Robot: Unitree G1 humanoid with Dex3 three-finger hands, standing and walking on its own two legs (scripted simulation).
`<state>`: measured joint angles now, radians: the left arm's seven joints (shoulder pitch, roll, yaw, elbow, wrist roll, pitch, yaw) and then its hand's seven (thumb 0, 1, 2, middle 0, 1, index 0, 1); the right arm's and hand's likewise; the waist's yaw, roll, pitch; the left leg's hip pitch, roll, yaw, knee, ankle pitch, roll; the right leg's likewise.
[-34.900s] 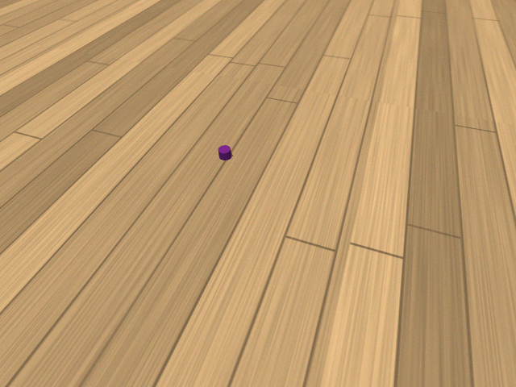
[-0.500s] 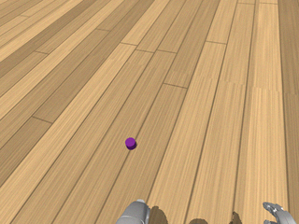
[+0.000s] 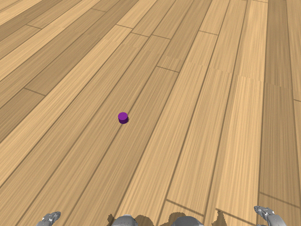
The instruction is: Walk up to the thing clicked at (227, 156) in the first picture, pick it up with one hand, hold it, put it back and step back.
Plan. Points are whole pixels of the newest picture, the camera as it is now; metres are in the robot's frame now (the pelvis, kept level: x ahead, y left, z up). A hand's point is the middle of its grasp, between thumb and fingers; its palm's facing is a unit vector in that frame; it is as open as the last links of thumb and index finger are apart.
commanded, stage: step back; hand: left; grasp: from above
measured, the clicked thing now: (123, 118) +0.88 +0.24 -0.73
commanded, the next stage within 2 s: stand in 1.22 s
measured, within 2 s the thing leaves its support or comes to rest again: neither
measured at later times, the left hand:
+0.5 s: hand out of the picture -0.07 +0.28 -0.13, palm faces +0.07 -0.90 -0.44, open 7.3 cm
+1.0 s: hand out of the picture -0.02 +0.23 -0.13, palm faces +0.08 -0.91 -0.41, open 7.3 cm
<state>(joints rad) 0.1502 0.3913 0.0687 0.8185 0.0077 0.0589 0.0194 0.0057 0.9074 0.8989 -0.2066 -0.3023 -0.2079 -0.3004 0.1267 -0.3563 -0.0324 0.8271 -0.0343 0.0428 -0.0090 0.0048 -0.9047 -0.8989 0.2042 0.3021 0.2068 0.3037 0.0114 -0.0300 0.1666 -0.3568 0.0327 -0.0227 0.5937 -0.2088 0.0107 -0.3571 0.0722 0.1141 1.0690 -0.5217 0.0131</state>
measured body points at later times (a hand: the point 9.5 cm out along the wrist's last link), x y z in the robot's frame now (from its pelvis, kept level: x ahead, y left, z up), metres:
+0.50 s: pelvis -0.11 -0.02 +0.00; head -0.10 -0.02 +0.45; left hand -0.08 +0.32 -0.11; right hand -0.06 -0.33 -0.13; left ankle -0.13 +0.11 -0.73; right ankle -0.09 -0.13 -0.73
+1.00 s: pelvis -0.06 -0.04 +0.00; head -0.04 -0.06 +0.45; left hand -0.02 +0.27 -0.11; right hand +0.03 -0.35 -0.14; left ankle -0.07 +0.12 -0.69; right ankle -0.02 -0.14 -0.73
